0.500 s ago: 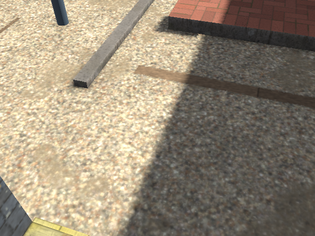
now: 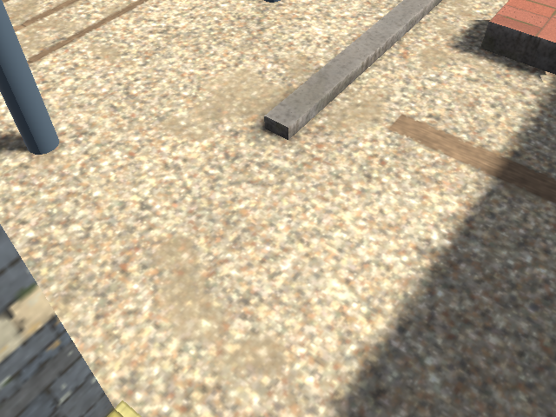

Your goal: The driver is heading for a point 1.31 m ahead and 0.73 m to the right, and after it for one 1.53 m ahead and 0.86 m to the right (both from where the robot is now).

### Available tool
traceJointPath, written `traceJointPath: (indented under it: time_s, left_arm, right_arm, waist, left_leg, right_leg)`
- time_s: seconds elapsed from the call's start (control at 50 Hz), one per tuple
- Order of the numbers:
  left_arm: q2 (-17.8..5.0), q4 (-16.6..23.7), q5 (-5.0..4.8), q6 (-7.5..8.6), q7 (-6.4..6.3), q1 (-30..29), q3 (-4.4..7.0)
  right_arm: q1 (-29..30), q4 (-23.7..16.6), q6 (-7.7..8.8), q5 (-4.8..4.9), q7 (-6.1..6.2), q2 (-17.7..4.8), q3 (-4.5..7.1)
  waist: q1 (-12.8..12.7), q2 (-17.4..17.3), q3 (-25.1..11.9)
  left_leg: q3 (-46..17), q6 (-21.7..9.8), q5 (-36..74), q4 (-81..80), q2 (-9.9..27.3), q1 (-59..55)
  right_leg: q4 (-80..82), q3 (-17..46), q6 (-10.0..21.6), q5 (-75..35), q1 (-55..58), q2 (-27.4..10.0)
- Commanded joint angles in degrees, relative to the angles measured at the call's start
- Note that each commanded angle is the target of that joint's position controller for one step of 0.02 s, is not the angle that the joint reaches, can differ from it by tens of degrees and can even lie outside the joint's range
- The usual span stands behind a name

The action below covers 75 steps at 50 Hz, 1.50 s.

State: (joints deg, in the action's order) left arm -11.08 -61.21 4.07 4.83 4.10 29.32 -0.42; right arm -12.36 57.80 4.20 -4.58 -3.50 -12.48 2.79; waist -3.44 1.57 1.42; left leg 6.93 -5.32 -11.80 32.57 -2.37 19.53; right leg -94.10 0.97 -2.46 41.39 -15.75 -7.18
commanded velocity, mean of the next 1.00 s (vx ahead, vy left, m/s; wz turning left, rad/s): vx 0.50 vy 0.00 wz -0.40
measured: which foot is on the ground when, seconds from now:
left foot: down 0.00-0.42, up 0.44-0.78, down 0.80-1.00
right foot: up 0.00-0.38, down 0.40-0.82, up 0.84-1.00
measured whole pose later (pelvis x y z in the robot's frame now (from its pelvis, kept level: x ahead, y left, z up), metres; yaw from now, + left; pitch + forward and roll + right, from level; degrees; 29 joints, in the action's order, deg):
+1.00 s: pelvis +0.59 -0.16 -0.15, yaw -30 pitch +4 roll +0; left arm -15.1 -47.7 -1.7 1.8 -1.4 13.2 6.1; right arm -13.2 51.5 5.4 -0.6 0.5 -11.5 4.9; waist 1.3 2.8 -2.7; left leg 4.5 -1.2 -12.1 25.7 0.3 17.5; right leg -68.7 4.9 3.7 14.9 -37.0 -1.0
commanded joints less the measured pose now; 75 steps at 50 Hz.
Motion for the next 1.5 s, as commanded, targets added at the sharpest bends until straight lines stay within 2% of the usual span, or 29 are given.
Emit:
traceJointPath:
  time_s: [0.02,0.06,0.08,0.1,0.12,0.2,0.32,0.34,0.36,0.4,0.42,0.44,0.46,0.5,0.54,0.6,0.66,0.72,0.8,0.82,0.84,0.88,0.96,1.22,1.32,1.34,1.36,1.4,1.5]
  left_arm:
    - [-4.21,7.48,-0.26,2.24,-1.71,-7.1,1.32]
    - [-0.17,5.3,0.08,0.34,-2.73,-2.19,0.98]
    - [1.22,4.3,-2.42,-2.66,-3.8,1.88,0.93]
    - [-0.36,2.47,-3.73,-3.72,-3.56,3.25,1.32]
    - [1.4,7.26,2.55,-1.41,-1.64,-6.03,-0.97]
    - [-3.2,9.33,1.52,-0.19,-0.41,-13.1,0.03]
    - [-4.4,16.12,2.59,-1.64,-0.87,-32.66,0.24]
    - [-7.11,17.4,-11.86,-1.94,-0.13,-39.05,2.17]
    - [-6.96,16.32,-12.08,-2.03,0.13,-33.95,2.18]
    - [-9.82,8.55,-8.15,-2.62,-1.05,-11.71,5.27]
    - [-14.94,4.49,-6.12,-2.86,-1.81,0.67,7.14]
    - [-19.05,3.25,-4.63,-1.2,-1.32,4.84,6.85]
    - [-13.74,3.83,-6.35,-1.82,-1.78,6.48,6.37]
    - [-14.64,2.85,-6.07,-3.79,-3.99,3.23,6.37]
    - [-12.67,9.07,-2.55,-3.0,-4.62,-11.1,5.29]
    - [-10.97,13.13,-3.99,-1.37,-5.53,-23.29,4.58]
    - [-12.49,12.35,-5.32,-1.2,-6.7,-19.5,5.58]
    - [-10.33,10.86,-6.78,-0.9,-6.8,-14.76,6.33]
    - [-6.95,11.91,-6.04,-1.83,-6.47,-11.32,6.45]
    - [-2.69,12.7,-5.49,-1.61,-5.95,-11.41,5.29]
    - [0.46,14.84,-6.76,-0.8,-5.54,-4.25,4.46]
    - [-9.29,15.95,-6.67,-0.69,-5.4,-13.86,6.69]
    - [-7.03,17.22,-5.6,-2.61,-5.4,-16.04,7.31]
    - [-3.23,24.0,-5.35,-3.65,-2.08,-33.0,6.06]
    - [-9.62,21.59,-5.44,-3.8,-1.4,-15.71,9.38]
    - [-14.61,18.8,-5.73,-4.18,-2.71,-5.68,11.34]
    - [-20.62,19.26,-5.65,-3.16,-2.91,-6.63,11.29]
    - [-12.4,18.35,-4.74,-2.21,-3.47,-5.38,8.82]
    - [-8.27,20.6,-5.4,-0.62,-3.88,-16.53,6.73]
  right_arm:
    - [-8.62,-0.96,1.64,0.85,-0.34,0.36,-1.16]
    - [-8.22,-1.57,3.49,2.88,0.51,-1.7,-0.92]
    - [-3.95,-1.19,1.24,6.96,3.14,-11.4,2.29]
    - [-3.07,-2.57,1.18,5.75,3.32,-10.04,2.16]
    - [-7.29,-2.58,3.69,-2.01,1.89,4.17,-2.39]
    - [-11.97,-0.52,3.61,-3.4,1.31,2.28,-3.53]
    - [-24.24,2.2,1.82,-1.18,3.96,-3.06,-2.61]
    - [-14.91,1.07,0.09,8.96,6.53,-7.17,0.52]
    - [-15.07,0.68,-0.67,8.3,7.22,-8.29,0.7]
    - [-16.1,2.75,-0.76,6.5,6.78,-5.19,1.1]
    - [-13.15,1.68,0.37,6.54,6.67,-4.22,1.39]
    - [-21.33,0.18,1.91,7.13,4.72,0.57,-0.52]
    - [-14.33,-3.22,3.45,7.93,4.05,-3.7,0.37]
    - [0.39,-12.19,3.87,9.47,5.86,0.65,-0.78]
    - [-0.16,-12.43,2.51,7.97,7.0,0.73,-0.84]
    - [3.63,-14.13,1.05,4.18,7.06,-2.94,1.12]
    - [8.86,-14.74,1.69,4.45,6.2,-1.8,1.28]
    - [13.55,-16.17,0.88,6.6,5.42,-4.34,1.95]
    - [7.76,-14.39,2.14,5.64,4.48,-7.08,3.54]
    - [-1.34,-12.08,2.64,5.1,4.41,-9.33,4.39]
    - [-8.72,-9.91,2.69,3.9,3.85,-15.15,5.69]
    - [-5.07,-11.36,2.81,4.64,3.79,-8.11,4.22]
    - [4.12,-10.9,1.91,3.85,4.04,-4.21,2.91]
    - [-5.48,-2.73,1.29,5.61,5.91,-9.86,3.9]
    - [-3.48,-2.48,-0.3,7.3,5.52,-14.21,4.77]
    - [-2.92,-3.93,-0.03,5.51,5.3,-12.48,4.17]
    - [-7.44,-8.23,2.32,3.88,3.64,-3.77,1.11]
    - [4.67,-10.33,5.6,7.08,2.31,-9.25,2.51]
    - [3.45,-11.45,2.84,4.84,3.96,-7.87,3.47]
  waist:
    - [2.01,2.95,4.6]
    - [-1.14,-2.73,5.05]
    - [-4.98,-14.15,2.16]
    - [-4.85,-12.04,-0.01]
    - [1.43,4.4,5.23]
    - [3.0,-1.49,3.92]
    - [12.57,-2.24,13.03]
    - [14.22,-4.51,15.86]
    - [11.84,-2.88,10.64]
    - [2.85,-0.79,-3.73]
    - [-4.27,12.22,-8.28]
    - [-2.38,22.37,-21.78]
    - [-6.6,18.87,-28.8]
    - [-4.0,6.47,-23.22]
    - [2.66,-4.62,-15.15]
    - [7.55,-1.09,-0.72]
    - [5.89,4.18,-4.86]
    - [3.94,2.4,-1.91]
    - [6.38,2.87,-4.71]
    - [9.85,-3.34,-10.44]
    - [6.9,-23.46,-17.37]
    - [9.36,-12.49,-10.36]
    - [3.26,-8.69,-5.08]
    - [7.88,-6.03,1.4]
    - [-3.79,-8.05,-7.2]
    - [-7.51,-0.91,-12.82]
    - [-0.01,14.49,-20.33]
    - [-3.94,5.17,-14.3]
    - [4.76,-0.72,-5.99]
  left_leg:
    - [-18.41,-14.26,28.07,-12.7,23.2,1.12]
    - [-16.58,-14.05,20.39,-18.24,20.63,13.96]
    - [-13.79,-9.9,28.76,-12.67,18.19,12.7]
    - [-10.36,-8.63,29.94,-11.45,18.1,15.44]
    - [-14.67,-9.04,12.41,-10.12,22.37,10.13]
    - [-7.04,-6.65,-7.28,-1.4,16.12,10.13]
    - [-9.07,-1.79,-17.0,4.5,20.83,-9.54]
    - [-6.44,-0.31,-7.66,12.9,15.9,-4.47]
    - [-3.9,0.54,0.6,19.59,16.41,-8.92]
    - [-0.63,3.1,8.75,44.36,14.92,1.17]
    - [5.05,8.65,-12.39,69.76,7.0,12.55]
    - [-5.12,10.06,-39.59,92.34,5.3,36.05]
    - [-9.59,9.41,-37.86,91.2,8.02,42.24]
    - [-7.5,8.7,-27.69,84.07,8.02,51.48]
    - [-11.55,6.74,-19.67,75.13,11.18,45.01]
    - [-10.92,6.61,1.24,33.31,10.69,23.27]
    - [-7.08,10.43,19.97,12.19,4.17,3.18]
    - [-10.79,9.77,15.7,0.93,4.74,5.61]
    - [-9.43,5.28,4.7,-3.18,4.02,-4.64]
    - [-16.4,3.05,4.15,-2.77,11.37,-18.83]
    - [-44.0,-7.17,-6.89,-11.18,26.06,-35.13]
    - [-45.48,-6.84,-23.19,-15.93,25.59,-29.53]
    - [-22.22,-2.8,0.33,-19.53,17.9,-10.97]
    - [0.22,-1.03,17.6,-20.21,19.46,-19.76]
    - [6.63,1.56,54.27,7.55,17.85,-17.4]
    - [6.26,4.48,30.54,27.09,15.19,0.57]
    - [-2.62,6.72,-21.9,45.9,2.8,24.32]
    - [-11.46,3.67,-14.18,47.27,5.75,34.06]
    - [-10.61,6.59,-3.02,29.55,9.76,18.96]
  right_leg:
    - [25.36,4.52,4.31,-17.68,-16.72,-6.39]
    - [32.03,2.84,4.02,-24.54,-8.5,-3.96]
    - [34.01,-0.11,2.26,-26.37,-2.91,-0.6]
    - [29.4,-1.14,2.29,-35.65,-0.09,1.32]
    - [38.32,11.69,3.92,-50.88,-17.38,-6.98]
    - [51.36,6.06,6.24,-71.34,-11.48,-3.48]
    - [67.76,0.6,6.94,-64.8,-21.14,-3.34]
    - [69.43,3.07,4.96,-60.14,-22.1,0.01]
    - [71.72,-0.58,4.42,-61.89,-17.97,1.58]
    - [69.67,-5.6,6.74,-68.54,13.5,5.3]
    - [67.74,-4.94,10.22,-93.07,29.34,1.97]
    - [51.61,10.0,20.82,-99.86,55.42,-9.05]
    - [53.85,15.8,23.85,-81.13,55.5,-9.46]
    - [72.38,34.05,24.69,-34.22,42.35,-14.69]
    - [74.22,39.77,25.16,-28.89,19.3,-18.19]
    - [79.91,16.29,17.5,-34.66,-15.15,-3.08]
    - [80.52,9.41,17.22,-39.37,-18.37,1.41]
    - [78.25,16.26,16.14,-30.59,-7.63,-2.14]
    - [65.03,18.87,12.04,-24.88,-3.97,1.94]
    - [47.93,12.94,9.73,-21.31,-11.71,7.14]
    - [27.83,8.09,7.14,-7.5,-29.5,14.15]
    - [15.34,10.2,7.73,-15.6,-41.24,8.09]
    - [24.24,7.66,6.4,-26.99,-29.68,2.53]
    - [54.28,-2.05,5.99,-39.82,-25.92,3.68]
    - [63.96,-8.93,12.69,-34.64,5.22,12.52]
    - [64.43,4.82,16.55,-36.75,26.17,5.04]
    - [72.99,39.96,28.43,-27.22,42.71,-10.64]
    - [77.67,33.28,23.9,-33.89,37.3,-9.17]
    - [80.73,17.27,19.61,-50.72,9.39,-1.97]
Velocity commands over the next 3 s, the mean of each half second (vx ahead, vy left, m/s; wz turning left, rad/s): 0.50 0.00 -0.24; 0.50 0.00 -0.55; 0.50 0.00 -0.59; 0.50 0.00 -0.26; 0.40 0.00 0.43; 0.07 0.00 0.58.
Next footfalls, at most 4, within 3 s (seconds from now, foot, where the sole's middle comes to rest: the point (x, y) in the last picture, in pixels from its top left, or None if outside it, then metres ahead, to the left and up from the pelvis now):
0.40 right None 0.41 -0.25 -0.93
0.80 left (334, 372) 0.69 -0.09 -0.93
1.34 right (465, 352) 0.77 -0.46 -0.93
1.82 left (485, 258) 1.11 -0.59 -0.93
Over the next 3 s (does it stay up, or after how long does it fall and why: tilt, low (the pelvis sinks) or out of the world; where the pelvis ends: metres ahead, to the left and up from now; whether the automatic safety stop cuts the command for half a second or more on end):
stays up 1.20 -0.78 -0.16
